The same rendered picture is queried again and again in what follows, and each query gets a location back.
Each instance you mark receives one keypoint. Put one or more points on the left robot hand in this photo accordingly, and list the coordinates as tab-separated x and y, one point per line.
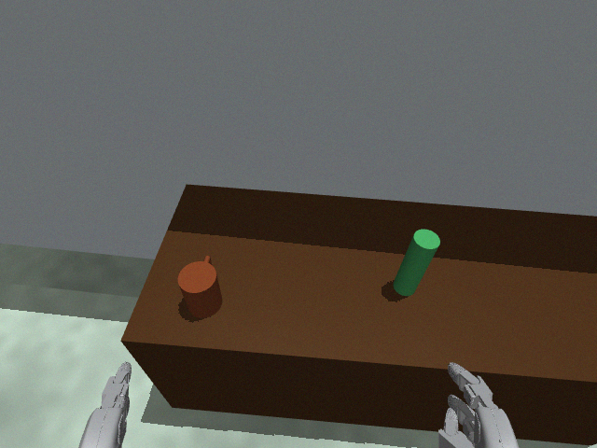
106	426

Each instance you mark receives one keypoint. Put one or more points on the right robot hand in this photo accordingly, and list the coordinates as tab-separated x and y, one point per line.
487	427

